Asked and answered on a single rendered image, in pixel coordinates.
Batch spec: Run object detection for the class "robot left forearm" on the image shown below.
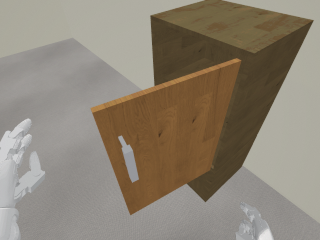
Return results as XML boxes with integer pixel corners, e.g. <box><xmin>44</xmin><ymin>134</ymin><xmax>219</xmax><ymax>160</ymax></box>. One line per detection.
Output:
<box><xmin>0</xmin><ymin>207</ymin><xmax>21</xmax><ymax>240</ymax></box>

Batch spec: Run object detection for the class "cupboard door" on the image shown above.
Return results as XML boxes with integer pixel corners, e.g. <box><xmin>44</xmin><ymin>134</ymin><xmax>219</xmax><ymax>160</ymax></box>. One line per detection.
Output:
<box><xmin>90</xmin><ymin>58</ymin><xmax>241</xmax><ymax>215</ymax></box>

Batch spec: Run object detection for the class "handle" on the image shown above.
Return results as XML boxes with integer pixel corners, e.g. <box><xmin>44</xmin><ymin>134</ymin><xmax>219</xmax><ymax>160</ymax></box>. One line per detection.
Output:
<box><xmin>118</xmin><ymin>135</ymin><xmax>139</xmax><ymax>183</ymax></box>

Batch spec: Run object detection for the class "robot right hand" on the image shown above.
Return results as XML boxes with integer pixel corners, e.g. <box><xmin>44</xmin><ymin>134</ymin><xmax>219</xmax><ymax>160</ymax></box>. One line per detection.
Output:
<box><xmin>235</xmin><ymin>202</ymin><xmax>274</xmax><ymax>240</ymax></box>

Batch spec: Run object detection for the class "robot left hand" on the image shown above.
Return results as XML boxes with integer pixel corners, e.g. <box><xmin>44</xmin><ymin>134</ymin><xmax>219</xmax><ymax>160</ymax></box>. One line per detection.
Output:
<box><xmin>0</xmin><ymin>118</ymin><xmax>45</xmax><ymax>208</ymax></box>

